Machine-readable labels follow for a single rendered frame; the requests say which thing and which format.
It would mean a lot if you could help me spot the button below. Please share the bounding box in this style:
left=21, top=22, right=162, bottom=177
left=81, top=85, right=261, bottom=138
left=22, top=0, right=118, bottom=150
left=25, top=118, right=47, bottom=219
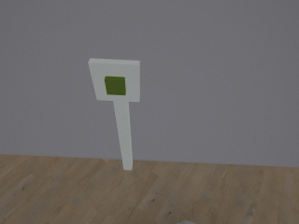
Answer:
left=104, top=76, right=126, bottom=95

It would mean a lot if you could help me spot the panel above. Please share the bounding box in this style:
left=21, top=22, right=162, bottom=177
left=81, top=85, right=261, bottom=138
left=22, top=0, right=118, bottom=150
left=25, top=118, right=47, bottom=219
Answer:
left=88, top=58, right=140, bottom=171

